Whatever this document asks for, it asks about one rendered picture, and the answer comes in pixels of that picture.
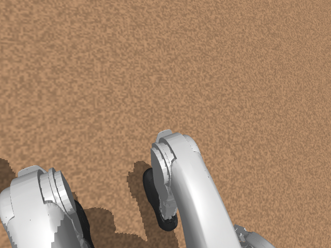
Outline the left robot foot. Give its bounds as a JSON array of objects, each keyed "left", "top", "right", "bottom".
[{"left": 74, "top": 200, "right": 95, "bottom": 248}]

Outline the right robot hand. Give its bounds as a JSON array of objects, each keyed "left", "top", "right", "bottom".
[{"left": 234, "top": 224, "right": 275, "bottom": 248}]

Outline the right robot foot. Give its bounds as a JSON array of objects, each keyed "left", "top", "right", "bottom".
[{"left": 143, "top": 167, "right": 178, "bottom": 231}]

